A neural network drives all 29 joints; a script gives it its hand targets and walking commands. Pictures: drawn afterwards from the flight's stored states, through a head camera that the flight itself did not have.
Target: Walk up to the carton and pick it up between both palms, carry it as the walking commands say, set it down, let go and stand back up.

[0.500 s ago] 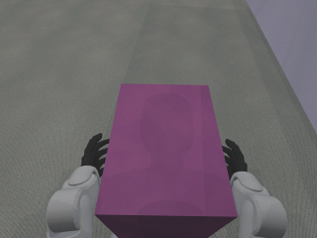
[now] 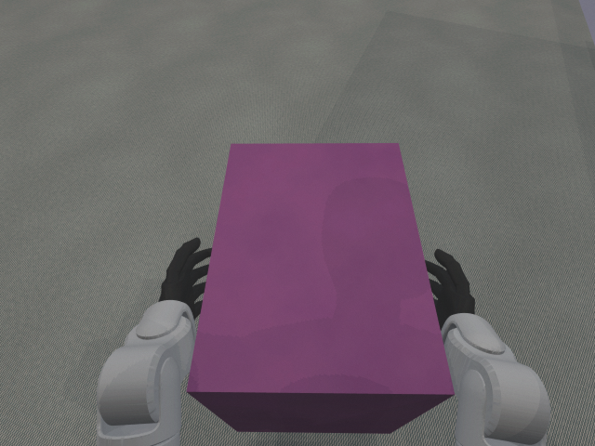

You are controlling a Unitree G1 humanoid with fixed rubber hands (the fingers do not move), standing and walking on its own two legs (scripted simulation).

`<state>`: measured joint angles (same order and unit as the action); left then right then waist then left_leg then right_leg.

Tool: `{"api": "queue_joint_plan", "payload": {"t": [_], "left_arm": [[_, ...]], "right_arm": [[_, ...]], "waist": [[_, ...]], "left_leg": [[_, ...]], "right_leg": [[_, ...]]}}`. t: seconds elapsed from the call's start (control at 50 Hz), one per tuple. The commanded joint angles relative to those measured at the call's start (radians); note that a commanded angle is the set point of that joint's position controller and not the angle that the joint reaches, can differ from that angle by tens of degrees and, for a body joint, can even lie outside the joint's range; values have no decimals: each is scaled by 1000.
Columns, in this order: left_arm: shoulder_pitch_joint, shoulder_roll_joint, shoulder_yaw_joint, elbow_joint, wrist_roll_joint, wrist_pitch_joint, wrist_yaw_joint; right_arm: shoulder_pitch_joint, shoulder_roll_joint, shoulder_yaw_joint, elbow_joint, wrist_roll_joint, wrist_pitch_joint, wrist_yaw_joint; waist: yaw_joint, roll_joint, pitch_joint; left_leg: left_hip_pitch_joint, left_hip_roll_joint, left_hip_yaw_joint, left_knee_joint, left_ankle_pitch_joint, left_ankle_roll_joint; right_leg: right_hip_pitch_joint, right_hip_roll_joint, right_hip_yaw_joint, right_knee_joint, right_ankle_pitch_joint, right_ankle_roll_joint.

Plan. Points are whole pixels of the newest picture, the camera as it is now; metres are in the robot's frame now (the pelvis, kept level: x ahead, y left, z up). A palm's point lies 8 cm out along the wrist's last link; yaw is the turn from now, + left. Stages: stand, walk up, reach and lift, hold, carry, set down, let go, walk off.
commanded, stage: carry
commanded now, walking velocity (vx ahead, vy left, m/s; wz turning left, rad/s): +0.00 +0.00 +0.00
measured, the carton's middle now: (313, 294) +0.30 -0.01 +0.03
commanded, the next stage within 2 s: none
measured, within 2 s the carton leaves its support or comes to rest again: neither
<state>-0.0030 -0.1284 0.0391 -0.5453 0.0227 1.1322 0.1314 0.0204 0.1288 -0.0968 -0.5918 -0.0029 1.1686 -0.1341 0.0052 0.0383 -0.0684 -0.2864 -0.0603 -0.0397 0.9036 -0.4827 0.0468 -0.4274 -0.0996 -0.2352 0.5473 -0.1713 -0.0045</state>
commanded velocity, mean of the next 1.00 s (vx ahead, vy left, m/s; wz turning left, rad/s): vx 0.28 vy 0.00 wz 0.00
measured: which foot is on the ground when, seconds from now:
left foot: up 0.00-0.16, down 0.18-0.54, up 0.56-0.80, down 0.82-1.00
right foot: down 0.00-0.22, up 0.24-0.48, down 0.50-0.84, up 0.86-1.00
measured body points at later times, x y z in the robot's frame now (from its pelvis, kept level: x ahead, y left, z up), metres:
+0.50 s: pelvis +0.25 +0.01 +0.01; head +0.31 +0.00 +0.45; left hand +0.52 +0.15 +0.08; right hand +0.50 -0.16 +0.07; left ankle +0.15 +0.08 -0.72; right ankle +0.24 -0.10 -0.72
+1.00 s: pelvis +0.52 +0.04 +0.01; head +0.53 +0.03 +0.46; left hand +0.77 +0.19 +0.09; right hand +0.75 -0.12 +0.07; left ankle +0.50 +0.12 -0.73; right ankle +0.45 -0.10 -0.67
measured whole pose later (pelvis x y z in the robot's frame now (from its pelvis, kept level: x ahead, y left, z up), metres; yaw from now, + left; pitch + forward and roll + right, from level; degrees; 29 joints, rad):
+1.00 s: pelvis +0.52 +0.04 +0.01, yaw +2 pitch +3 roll +0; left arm -0.04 -0.13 0.07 -0.50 0.00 1.21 0.13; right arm 0.10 0.14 -0.06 -0.56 -0.04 1.15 -0.14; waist -0.02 0.01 -0.03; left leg -0.25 0.01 0.18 0.44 -0.25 0.05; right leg -0.39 -0.09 -0.07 0.95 -0.49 0.06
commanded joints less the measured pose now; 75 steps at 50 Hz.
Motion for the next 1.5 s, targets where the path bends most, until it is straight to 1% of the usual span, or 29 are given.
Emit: {"api": "queue_joint_plan", "payload": {"t": [0.0,0.06,0.1,0.14,0.16,0.2,0.34,0.42,0.44,0.48,0.52,0.58,0.62,0.72,0.74,0.76,0.78,0.8,0.84,0.88,1.04,1.12,1.16,1.18,1.2,1.24,1.3,1.38,1.48], "left_arm": [[-362,-757,-620,-101,-292,45,-105],[-394,-772,-616,-81,-316,53,-121],[-495,-814,-657,-115,-357,54,-139],[-562,-825,-681,-150,-384,47,-148],[-596,-850,-697,-191,-396,38,-151],[-563,-883,-703,-218,-408,17,-154],[-331,-882,-629,-132,-303,11,-119],[-312,-875,-593,-162,-254,-5,-99],[-320,-848,-592,-194,-255,-5,-99],[-280,-818,-583,-191,-247,-9,-94],[-324,-846,-578,-160,-244,-5,-93],[-274,-788,-535,-134,-229,11,-97],[-273,-765,-551,-107,-262,18,-115],[-449,-762,-651,-188,-340,28,-136],[-441,-729,-665,-215,-347,29,-140],[-522,-741,-697,-253,-360,31,-142],[-498,-732,-697,-239,-357,41,-148],[-555,-737,-727,-258,-378,36,-156],[-522,-775,-701,-193,-370,32,-164],[-443,-811,-660,-91,-356,39,-158],[-349,-855,-578,-83,-246,5,-116],[-356,-783,-592,-128,-219,24,-88],[-351,-756,-594,-104,-224,48,-90],[-373,-721,-601,-139,-232,47,-94],[-354,-671,-572,-117,-217,53,-91],[-393,-728,-557,-108,-244,51,-91],[-404,-813,-611,-109,-306,49,-113],[-405,-869,-633,-107,-364,33,-148],[-513,-888,-690,-205,-415,12,-172]], "right_arm": [[-305,711,638,-34,228,34,128],[-375,718,620,-50,210,16,117],[-399,749,605,-57,205,0,110],[-350,766,573,-26,185,-12,94],[-334,815,580,-43,191,-26,96],[-347,865,617,-82,212,-36,105],[-390,854,690,-215,299,-44,130],[-441,855,764,-251,343,-34,147],[-381,850,763,-217,342,-26,149],[-410,829,790,-264,362,-20,152],[-462,846,797,-253,377,-12,152],[-415,808,788,-189,343,6,141],[-402,765,775,-183,302,1,129],[-322,791,675,-69,216,-13,96],[-280,768,658,-75,213,-16,93],[-288,777,646,-89,208,-23,91],[-284,765,646,-83,208,-28,89],[-265,788,647,-70,205,-34,93],[-351,817,677,-116,219,-39,95],[-358,817,669,-103,228,-33,98],[-533,830,795,-215,362,-15,158],[-450,788,768,-136,354,13,169],[-416,761,747,-86,317,28,154],[-419,760,742,-92,314,25,149],[-431,739,758,-100,307,37,139],[-406,761,735,-95,314,49,132],[-410,795,699,-100,285,25,118],[-387,842,688,-91,225,-10,102],[-419,887,677,-133,217,-40,94]], "waist": [[37,-207,-184],[15,-231,-171],[-9,-141,-200],[-45,126,-235],[-58,163,-264],[-50,-12,-279],[-30,184,-353],[0,85,-419],[-3,72,-442],[29,-302,-437],[51,-273,-286],[32,-215,-193],[39,-323,-137],[10,-202,-213],[-18,-121,-316],[-56,14,-359],[-65,263,-352],[-57,248,-311],[-48,72,-240],[-39,14,-156],[-7,84,-177],[-5,90,-176],[23,13,-215],[24,-107,-260],[22,-259,-232],[33,-175,-218],[30,-70,-170],[32,-228,-238],[19,-253,-167]], "left_leg": [[-295,96,65,-136,-78,-44],[-23,73,132,-366,172,-22],[100,105,89,-495,450,-2],[340,364,-259,-531,1119,116],[424,447,-292,-511,1360,199],[416,442,-226,-485,1361,223],[551,316,-54,-433,1540,94],[356,230,97,-336,1362,-7],[222,179,124,-287,1147,-39],[-317,56,114,-23,41,-70],[-518,69,61,68,-205,-69],[-479,76,129,-171,-52,-79],[-357,55,182,-228,94,-76],[96,20,265,-437,387,-27],[290,51,209,-458,455,8],[506,221,-9,-479,452,96],[630,449,-335,-578,677,256],[541,511,-363,-596,636,282],[452,471,-341,-629,455,261],[351,424,-222,-681,424,155],[160,277,92,-703,271,39],[31,235,147,-606,229,-5],[-60,176,199,-324,383,-35],[-193,93,201,-72,143,-63],[-403,13,131,146,-54,-67],[-465,114,26,240,-101,-70],[-471,169,29,57,-16,-79],[-372,146,111,-79,168,-76],[-216,107,193,-270,362,-48]], "right_leg": [[449,-360,369,-263,222,-115],[269,-280,177,-210,214,-26],[234,-219,32,-44,233,60],[-38,-38,-5,277,-176,153],[-108,-7,53,394,-444,142],[-94,-30,151,357,-431,122],[-35,44,94,159,-216,107],[346,41,22,-167,214,65],[502,-35,83,-132,501,28],[930,-284,404,-12,1303,-137],[936,-315,431,-90,1077,-193],[832,-231,313,-168,844,-88],[678,-225,273,-233,735,-78],[459,-141,36,-81,791,8],[352,-106,21,58,671,47],[107,-49,20,295,364,83],[-129,77,64,604,-238,114],[-160,64,178,661,-406,78],[-212,-33,248,516,-378,51],[-185,-43,236,417,-376,55],[134,56,17,-46,108,53],[310,31,11,-29,26,4],[481,-76,216,-154,-174,-54],[565,-261,556,-304,-341,-124],[685,-360,816,-365,-222,-176],[674,-332,737,-289,152,-248],[580,-308,500,-307,167,-159],[596,-275,340,-340,311,-107],[453,-191,98,-321,263,-61]]}}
